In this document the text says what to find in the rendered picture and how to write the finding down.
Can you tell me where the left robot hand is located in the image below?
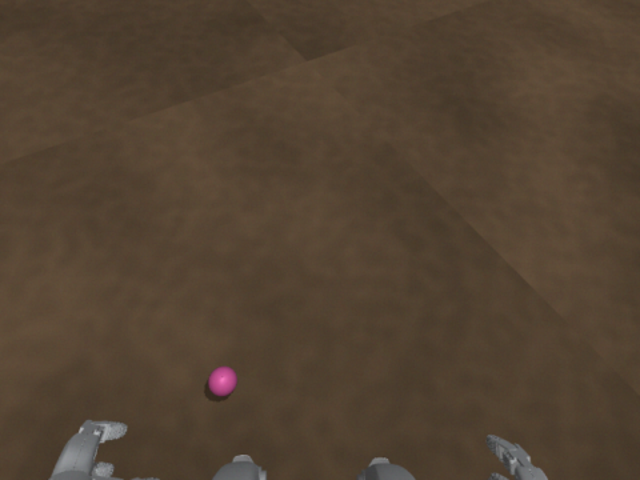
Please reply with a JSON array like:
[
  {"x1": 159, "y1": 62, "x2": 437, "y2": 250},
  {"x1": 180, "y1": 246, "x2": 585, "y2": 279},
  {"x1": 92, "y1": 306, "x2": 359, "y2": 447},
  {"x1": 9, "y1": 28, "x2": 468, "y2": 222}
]
[{"x1": 51, "y1": 420, "x2": 160, "y2": 480}]

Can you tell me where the ball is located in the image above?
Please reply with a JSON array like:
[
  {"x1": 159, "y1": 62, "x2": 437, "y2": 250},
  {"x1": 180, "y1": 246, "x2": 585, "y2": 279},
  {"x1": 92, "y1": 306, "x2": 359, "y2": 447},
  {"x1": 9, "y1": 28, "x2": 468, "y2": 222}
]
[{"x1": 208, "y1": 366, "x2": 237, "y2": 396}]

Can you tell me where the right robot hand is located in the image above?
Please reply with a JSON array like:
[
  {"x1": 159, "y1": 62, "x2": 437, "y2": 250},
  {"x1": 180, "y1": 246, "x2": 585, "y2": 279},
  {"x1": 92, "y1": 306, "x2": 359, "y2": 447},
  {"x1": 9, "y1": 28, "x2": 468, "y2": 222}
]
[{"x1": 486, "y1": 435, "x2": 548, "y2": 480}]

